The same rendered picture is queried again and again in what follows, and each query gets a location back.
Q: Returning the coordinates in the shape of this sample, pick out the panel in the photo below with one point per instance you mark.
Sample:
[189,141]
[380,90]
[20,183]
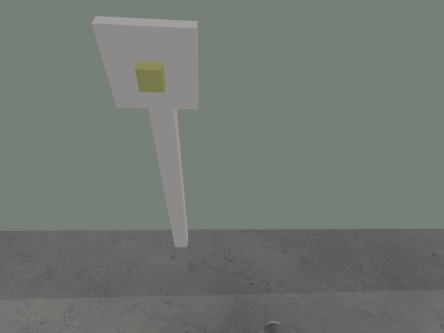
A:
[122,42]

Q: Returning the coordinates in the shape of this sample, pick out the button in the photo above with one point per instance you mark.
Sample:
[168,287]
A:
[150,76]

